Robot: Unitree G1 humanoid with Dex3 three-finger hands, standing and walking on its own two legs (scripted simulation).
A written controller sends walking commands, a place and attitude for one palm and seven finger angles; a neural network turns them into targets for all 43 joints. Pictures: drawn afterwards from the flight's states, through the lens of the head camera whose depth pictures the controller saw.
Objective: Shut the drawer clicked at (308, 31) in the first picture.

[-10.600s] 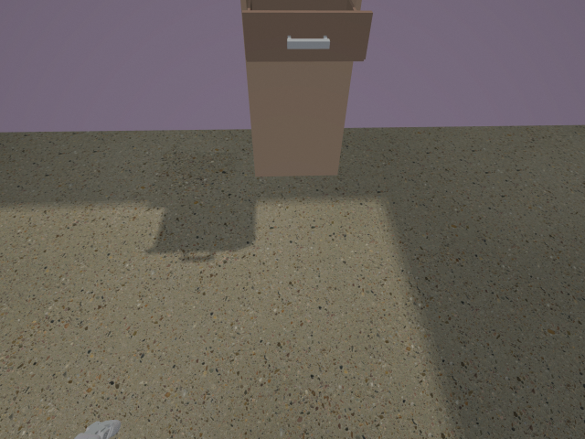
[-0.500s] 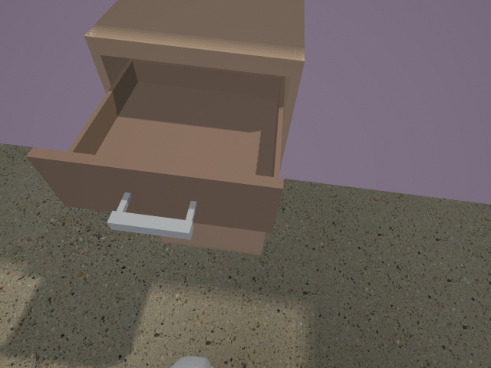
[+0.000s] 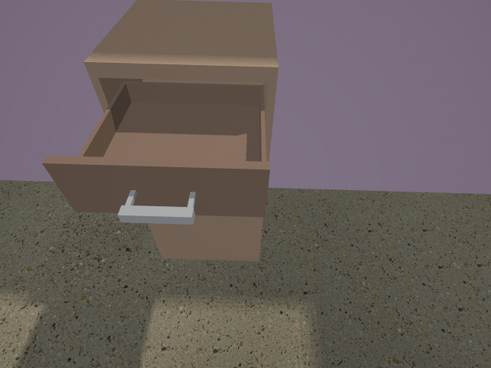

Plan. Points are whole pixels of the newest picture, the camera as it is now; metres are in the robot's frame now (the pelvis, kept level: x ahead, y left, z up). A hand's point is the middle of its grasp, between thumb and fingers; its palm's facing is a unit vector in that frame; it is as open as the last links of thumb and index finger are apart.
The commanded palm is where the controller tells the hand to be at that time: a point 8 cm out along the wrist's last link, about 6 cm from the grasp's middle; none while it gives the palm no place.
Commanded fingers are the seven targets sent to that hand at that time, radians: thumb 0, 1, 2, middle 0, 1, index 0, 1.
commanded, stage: come to a stop and stand still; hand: left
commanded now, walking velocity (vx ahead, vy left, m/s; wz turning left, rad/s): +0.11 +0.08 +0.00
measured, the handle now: (160, 205) +0.38 +0.18 +0.04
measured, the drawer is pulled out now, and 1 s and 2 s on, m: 0.29 0.29 0.29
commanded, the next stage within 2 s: look again from close up in 0.84 s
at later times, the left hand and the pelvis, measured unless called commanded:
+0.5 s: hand out of the picture +0.01 +0.14 -0.18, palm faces +0.08 -0.99 -0.09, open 7.4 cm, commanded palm none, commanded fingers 0.00 0.90 0.90 -0.20 -0.30 -0.20 -0.30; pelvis +0.04 +0.01 +0.00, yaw -1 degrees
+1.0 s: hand out of the picture +0.04 +0.19 -0.18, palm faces +0.02 -0.98 -0.18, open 7.4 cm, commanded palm none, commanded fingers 0.00 0.90 0.90 -0.20 -0.30 -0.20 -0.30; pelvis +0.05 +0.03 +0.00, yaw +0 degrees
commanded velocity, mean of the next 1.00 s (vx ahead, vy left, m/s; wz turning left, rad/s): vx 0.01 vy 0.02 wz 0.00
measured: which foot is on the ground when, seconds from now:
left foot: down 0.00-0.00, up 0.02-0.34, down 0.36-1.00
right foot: down 0.00-1.00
